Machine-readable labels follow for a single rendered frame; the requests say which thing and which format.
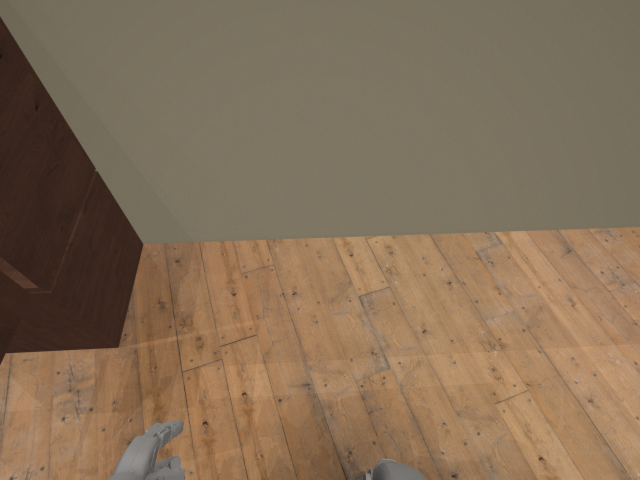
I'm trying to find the cupboard door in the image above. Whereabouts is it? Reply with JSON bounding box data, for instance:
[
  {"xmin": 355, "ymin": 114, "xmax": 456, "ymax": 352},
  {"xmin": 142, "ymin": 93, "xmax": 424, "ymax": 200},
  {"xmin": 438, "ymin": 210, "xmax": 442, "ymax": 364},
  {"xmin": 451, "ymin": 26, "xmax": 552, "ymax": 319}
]
[{"xmin": 0, "ymin": 271, "xmax": 32, "ymax": 365}]

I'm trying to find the left robot hand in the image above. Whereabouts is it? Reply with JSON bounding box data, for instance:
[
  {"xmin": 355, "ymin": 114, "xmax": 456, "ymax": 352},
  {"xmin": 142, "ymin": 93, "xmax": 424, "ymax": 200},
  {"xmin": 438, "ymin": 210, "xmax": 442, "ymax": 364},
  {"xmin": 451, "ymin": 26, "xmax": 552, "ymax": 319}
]
[{"xmin": 113, "ymin": 420, "xmax": 186, "ymax": 480}]

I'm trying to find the robot right shin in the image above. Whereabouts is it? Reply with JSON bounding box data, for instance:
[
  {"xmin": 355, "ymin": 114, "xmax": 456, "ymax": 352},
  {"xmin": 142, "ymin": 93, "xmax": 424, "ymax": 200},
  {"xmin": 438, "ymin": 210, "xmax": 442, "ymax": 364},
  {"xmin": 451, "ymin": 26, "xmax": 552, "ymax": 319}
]
[{"xmin": 375, "ymin": 459, "xmax": 396, "ymax": 467}]

